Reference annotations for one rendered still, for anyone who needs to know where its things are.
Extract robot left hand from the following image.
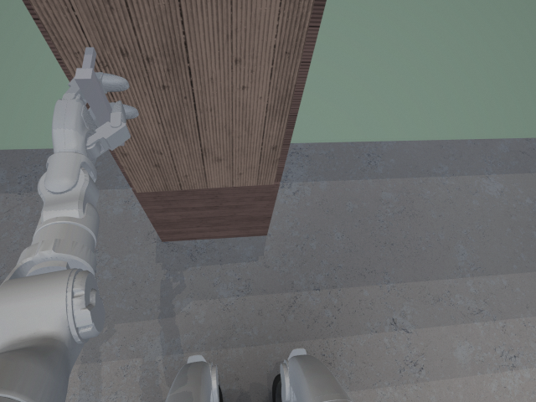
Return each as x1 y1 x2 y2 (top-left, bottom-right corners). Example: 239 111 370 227
52 72 139 166

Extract robot left forearm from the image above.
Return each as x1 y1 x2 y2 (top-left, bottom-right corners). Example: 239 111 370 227
2 152 100 284

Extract robot left thigh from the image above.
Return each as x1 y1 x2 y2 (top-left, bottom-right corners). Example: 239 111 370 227
165 361 219 402

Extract robot left upper arm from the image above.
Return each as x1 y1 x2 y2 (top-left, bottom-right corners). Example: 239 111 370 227
0 268 106 402

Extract cupboard door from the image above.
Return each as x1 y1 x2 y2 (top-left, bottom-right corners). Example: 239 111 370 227
29 0 315 193

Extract handle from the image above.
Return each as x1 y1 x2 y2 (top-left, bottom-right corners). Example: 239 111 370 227
75 47 125 146

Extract right robot shin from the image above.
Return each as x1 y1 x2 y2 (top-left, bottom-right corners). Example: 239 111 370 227
281 348 307 402

